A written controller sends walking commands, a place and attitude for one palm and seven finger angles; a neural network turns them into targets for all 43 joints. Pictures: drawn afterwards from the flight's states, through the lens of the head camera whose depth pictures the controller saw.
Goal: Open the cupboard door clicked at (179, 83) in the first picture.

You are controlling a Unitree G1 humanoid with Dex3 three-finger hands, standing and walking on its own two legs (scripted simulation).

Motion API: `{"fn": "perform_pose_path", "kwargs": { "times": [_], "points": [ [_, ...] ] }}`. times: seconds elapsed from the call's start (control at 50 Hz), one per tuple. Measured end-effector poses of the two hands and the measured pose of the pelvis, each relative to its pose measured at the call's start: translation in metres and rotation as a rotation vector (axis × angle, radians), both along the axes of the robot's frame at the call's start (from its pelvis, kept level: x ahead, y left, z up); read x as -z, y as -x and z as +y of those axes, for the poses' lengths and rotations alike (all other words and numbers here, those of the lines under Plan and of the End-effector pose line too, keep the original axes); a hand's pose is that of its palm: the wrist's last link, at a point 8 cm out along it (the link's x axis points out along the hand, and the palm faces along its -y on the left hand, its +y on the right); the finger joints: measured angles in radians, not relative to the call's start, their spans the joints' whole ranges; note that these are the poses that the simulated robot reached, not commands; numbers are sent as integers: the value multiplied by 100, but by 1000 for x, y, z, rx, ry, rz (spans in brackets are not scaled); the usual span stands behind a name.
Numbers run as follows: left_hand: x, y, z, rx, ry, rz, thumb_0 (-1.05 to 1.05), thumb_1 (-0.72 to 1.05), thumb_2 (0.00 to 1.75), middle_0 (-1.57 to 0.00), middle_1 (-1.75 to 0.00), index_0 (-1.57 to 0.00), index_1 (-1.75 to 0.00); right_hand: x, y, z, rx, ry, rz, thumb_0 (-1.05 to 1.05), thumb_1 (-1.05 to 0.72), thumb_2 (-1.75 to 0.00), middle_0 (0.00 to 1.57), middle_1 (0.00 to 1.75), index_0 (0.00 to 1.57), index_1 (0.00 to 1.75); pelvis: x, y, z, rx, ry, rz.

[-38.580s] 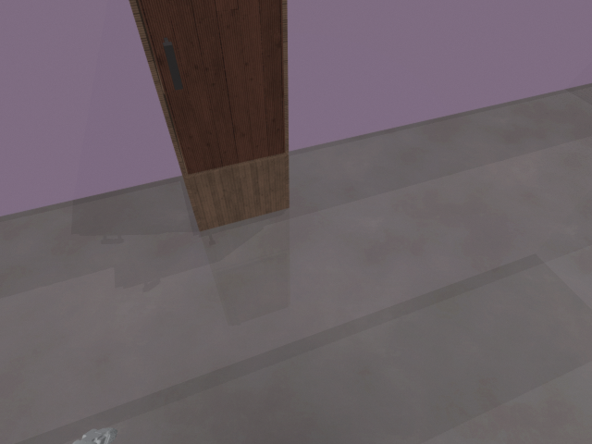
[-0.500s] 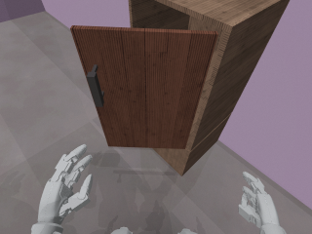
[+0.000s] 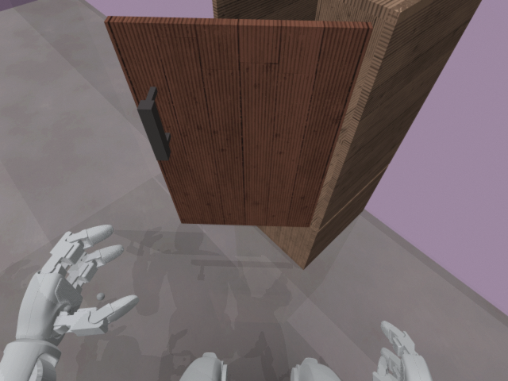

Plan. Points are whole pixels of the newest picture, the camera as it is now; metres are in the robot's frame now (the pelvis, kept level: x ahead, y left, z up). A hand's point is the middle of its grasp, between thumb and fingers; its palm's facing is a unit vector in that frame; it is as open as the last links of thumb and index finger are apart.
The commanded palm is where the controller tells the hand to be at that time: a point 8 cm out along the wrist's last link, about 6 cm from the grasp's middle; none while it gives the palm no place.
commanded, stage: raise the hand with hooked fingers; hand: left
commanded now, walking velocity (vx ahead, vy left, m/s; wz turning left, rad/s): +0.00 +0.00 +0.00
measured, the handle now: (158, 124) +0.53 +0.20 +0.08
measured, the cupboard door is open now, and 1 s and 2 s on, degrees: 45 45 45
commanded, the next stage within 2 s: move the hooked fingers beside the handle in 1.26 s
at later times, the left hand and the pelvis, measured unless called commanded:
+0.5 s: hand (58, 263) +0.26 +0.28 +0.08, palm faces +0.04 -1.00 -0.06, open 13.7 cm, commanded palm +0.24 +0.33 +0.08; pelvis +0.00 +0.02 +0.02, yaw +0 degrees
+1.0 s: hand (54, 228) +0.30 +0.29 +0.10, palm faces +0.03 -1.00 -0.05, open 14.0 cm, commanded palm +0.27 +0.34 +0.10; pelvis +0.01 +0.02 +0.03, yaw +0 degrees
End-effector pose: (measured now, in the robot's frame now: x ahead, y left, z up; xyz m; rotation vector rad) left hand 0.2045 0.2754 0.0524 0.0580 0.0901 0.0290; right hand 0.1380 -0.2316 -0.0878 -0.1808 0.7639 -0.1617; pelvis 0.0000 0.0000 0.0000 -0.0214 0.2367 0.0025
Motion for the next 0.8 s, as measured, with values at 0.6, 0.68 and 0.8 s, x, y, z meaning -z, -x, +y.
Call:
{"fn": "perform_pose_path", "kwargs": {
  "times": [0.6,0.68,0.8],
  "points": [
    [-37,-41,64,-15,-9,-67,-1,-47,31,-30,-118,-30,-119,-42,-29,27,-99,51,-85,1,-91,-90,20,30,20,30,-21,-5,26,-12,20,-57],
    [-43,-51,71,-16,-6,-67,-1,-49,31,-30,-119,-30,-120,-40,-21,23,-87,59,-55,1,-91,-90,20,30,20,30,-24,-5,25,-10,18,-59],
    [-50,-66,79,-17,1,-66,-1,-50,30,-31,-119,-30,-120,-41,-7,10,-55,83,-12,1,-91,-90,20,30,20,30,-27,-6,24,-6,15,-63]
  ]
}}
